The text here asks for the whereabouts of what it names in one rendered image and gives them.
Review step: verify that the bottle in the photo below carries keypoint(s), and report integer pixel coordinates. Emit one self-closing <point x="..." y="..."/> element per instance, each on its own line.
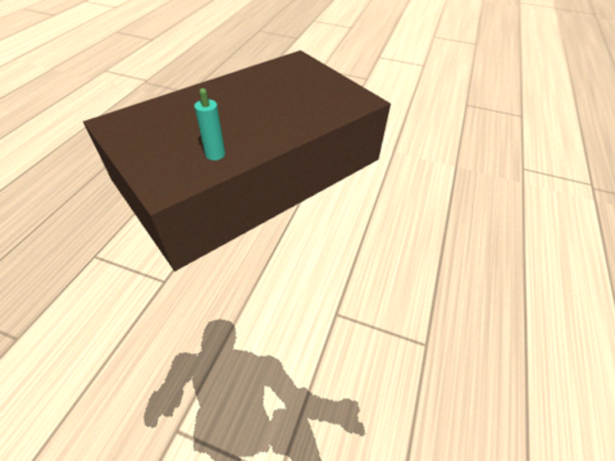
<point x="209" y="125"/>

